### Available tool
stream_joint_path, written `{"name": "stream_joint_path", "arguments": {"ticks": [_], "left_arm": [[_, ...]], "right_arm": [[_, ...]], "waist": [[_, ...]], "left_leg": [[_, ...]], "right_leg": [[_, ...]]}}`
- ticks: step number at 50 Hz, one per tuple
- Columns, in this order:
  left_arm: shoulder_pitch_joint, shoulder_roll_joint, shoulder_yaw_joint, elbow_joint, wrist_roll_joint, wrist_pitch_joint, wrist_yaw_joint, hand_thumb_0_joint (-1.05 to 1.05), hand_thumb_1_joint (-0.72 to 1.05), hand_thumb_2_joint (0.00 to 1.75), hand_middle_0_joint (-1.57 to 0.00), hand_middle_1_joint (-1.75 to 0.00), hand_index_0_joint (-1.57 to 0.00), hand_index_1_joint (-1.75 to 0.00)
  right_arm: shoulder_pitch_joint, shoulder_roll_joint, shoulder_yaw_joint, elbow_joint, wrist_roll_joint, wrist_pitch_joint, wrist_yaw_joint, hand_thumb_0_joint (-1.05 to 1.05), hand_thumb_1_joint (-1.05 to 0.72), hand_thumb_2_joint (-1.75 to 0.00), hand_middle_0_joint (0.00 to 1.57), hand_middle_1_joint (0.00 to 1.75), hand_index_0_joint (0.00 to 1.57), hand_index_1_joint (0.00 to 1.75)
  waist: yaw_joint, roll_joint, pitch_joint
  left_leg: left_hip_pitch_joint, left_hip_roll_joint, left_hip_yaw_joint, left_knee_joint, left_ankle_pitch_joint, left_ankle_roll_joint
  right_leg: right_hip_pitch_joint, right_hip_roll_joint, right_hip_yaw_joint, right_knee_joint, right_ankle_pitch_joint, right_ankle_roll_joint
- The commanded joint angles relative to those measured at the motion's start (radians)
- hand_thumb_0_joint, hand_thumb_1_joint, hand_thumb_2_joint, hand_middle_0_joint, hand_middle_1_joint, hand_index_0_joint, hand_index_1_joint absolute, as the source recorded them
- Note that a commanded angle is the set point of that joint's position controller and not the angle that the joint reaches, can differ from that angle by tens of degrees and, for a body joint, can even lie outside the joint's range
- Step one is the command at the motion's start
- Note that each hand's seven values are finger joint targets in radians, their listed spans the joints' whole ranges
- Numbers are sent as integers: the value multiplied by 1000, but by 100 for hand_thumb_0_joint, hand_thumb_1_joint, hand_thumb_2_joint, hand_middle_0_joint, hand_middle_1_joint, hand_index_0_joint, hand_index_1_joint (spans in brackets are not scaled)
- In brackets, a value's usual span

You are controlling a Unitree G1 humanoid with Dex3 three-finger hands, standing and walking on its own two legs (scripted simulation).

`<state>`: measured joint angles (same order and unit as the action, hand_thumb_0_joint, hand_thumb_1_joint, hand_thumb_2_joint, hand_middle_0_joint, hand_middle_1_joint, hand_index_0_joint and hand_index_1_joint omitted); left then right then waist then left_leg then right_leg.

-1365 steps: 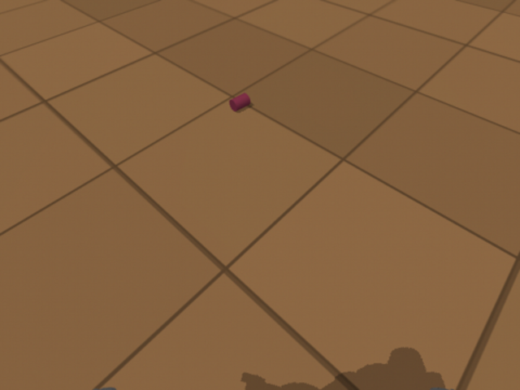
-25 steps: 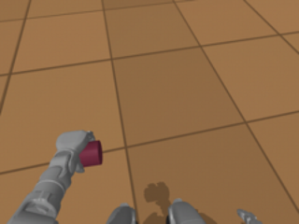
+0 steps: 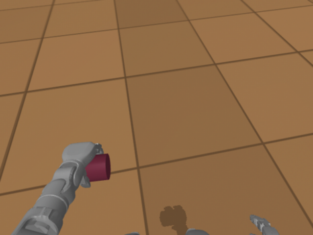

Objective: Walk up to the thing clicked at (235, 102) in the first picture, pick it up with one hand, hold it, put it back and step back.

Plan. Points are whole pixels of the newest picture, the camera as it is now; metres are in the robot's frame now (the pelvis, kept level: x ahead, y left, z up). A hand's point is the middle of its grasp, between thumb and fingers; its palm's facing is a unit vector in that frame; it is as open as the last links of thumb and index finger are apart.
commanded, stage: hold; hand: left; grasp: from above
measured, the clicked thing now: (89, 168) +0.32 +0.22 -0.10
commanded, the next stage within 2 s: crouch in 1.68 s
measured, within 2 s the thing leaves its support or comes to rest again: neither
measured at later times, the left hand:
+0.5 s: hand (82, 166) +0.30 +0.22 -0.04, palm faces -0.46 -0.04 -0.88, open 10.5 cm
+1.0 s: hand (83, 168) +0.29 +0.21 -0.02, palm faces -0.46 -0.04 -0.88, open 10.6 cm
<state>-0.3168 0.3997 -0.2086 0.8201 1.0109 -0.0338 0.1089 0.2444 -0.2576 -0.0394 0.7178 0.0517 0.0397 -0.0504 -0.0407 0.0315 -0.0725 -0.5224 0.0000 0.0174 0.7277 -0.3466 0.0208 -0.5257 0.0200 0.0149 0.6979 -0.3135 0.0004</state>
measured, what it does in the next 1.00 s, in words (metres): stands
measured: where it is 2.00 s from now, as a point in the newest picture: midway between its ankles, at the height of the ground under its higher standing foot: outside the picture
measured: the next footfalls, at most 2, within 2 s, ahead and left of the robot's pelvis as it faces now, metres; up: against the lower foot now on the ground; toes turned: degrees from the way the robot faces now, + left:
none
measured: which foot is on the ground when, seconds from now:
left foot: down 0.00-1.00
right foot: down 0.00-1.00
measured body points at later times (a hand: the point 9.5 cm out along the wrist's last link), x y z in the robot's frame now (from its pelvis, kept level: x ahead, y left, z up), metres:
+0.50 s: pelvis +0.00 +0.00 +0.01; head +0.02 -0.02 +0.46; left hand +0.32 +0.22 +0.01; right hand +0.12 -0.26 -0.11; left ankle +0.01 +0.10 -0.72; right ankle +0.02 -0.12 -0.72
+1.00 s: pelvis +0.00 -0.01 +0.02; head +0.01 -0.03 +0.47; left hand +0.31 +0.21 +0.03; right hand +0.13 -0.27 -0.10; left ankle +0.01 +0.10 -0.72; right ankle +0.02 -0.12 -0.72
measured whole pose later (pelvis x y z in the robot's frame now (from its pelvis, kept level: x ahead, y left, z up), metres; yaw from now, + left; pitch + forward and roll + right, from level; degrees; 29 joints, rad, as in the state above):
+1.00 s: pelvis +0.00 -0.01 +0.02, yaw +0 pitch +2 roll +0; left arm -0.24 0.41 -0.23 0.64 0.98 -0.04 -0.03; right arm 0.20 -0.26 -0.02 0.68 0.07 0.07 -0.07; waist 0.00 0.05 -0.01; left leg -0.29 0.00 0.03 0.51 -0.25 0.01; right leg -0.32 0.02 0.03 0.51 -0.23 -0.01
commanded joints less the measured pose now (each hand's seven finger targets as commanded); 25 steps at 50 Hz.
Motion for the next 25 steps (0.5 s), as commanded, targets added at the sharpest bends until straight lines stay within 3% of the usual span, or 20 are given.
{"name": "stream_joint_path", "arguments": {"ticks": [1, 7, 8, 12, 15, 20, 21, 25], "left_arm": [[-329, 212, 84, -204, -9, 3, 28, 0, 67, 76, -111, -46, -108, -49], [-295, 218, 90, -219, -12, 2, -3, 0, 66, 72, -109, -44, -106, -47], [-314, 204, 75, -237, -15, 0, -9, 0, 65, 71, -108, -44, -106, -47], [-305, 223, 88, -266, -14, -2, -26, 0, 65, 76, -108, -48, -105, -51], [-306, 209, 81, -270, -23, 1, -30, 0, 67, 76, -109, -48, -107, -51], [-291, 239, 107, -293, -21, -6, -36, 0, 66, 77, -108, -50, -106, -53], [-289, 217, 86, -285, -19, -3, -39, 0, 67, 78, -109, -51, -106, -54], [-292, 218, 85, -308, -24, -5, -47, 0, 69, 78, -110, -52, -108, -55]], "right_arm": [[5, -147, -54, -110, 4, -38, -10, 0, -89, -90, 20, 30, 20, 30], [-6, -152, -57, -123, 7, -35, -8, 0, -89, -90, 20, 30, 20, 30], [-9, -151, -55, -126, 6, -35, -8, 0, -89, -90, 20, 30, 20, 30], [-20, -147, -49, -135, 8, -33, -11, 0, -90, -90, 20, 30, 20, 30], [-28, -145, -47, -140, 9, -31, -13, 0, -89, -90, 20, 30, 20, 30], [-48, -145, -45, -148, 10, -29, -14, 0, -90, -90, 20, 30, 20, 30], [-50, -142, -42, -150, 11, -29, -13, 0, -90, -90, 20, 30, 20, 30], [-63, -140, -40, -156, 12, -28, -16, 0, -90, -90, 20, 30, 20, 30]], "waist": [[-6, 0, -283], [8, 27, -253], [-4, 20, -251], [14, -2, -265], [3, -4, -225], [25, 9, -220], [19, 2, -207], [18, -15, -206]], "left_leg": [[201, -23, -13, -108, 273, -6], [245, -9, -22, -145, 304, -15], [250, -6, -27, -150, 302, -15], [248, -20, -11, -159, 309, -5], [254, -18, -7, -182, 273, -3], [264, -17, -11, -205, 253, -6], [264, -17, -12, -211, 245, -5], [278, -19, -8, -226, 233, 0]], "right_leg": [[155, 18, 4, -116, 230, -19], [152, 28, -7, -129, 226, -26], [146, 27, -5, -132, 229, -25], [206, 21, 7, -154, 254, -22], [196, 21, 8, -176, 225, -22], [218, 20, 6, -191, 200, -21], [216, 20, 7, -195, 194, -22], [236, 16, 11, -215, 188, -19]]}}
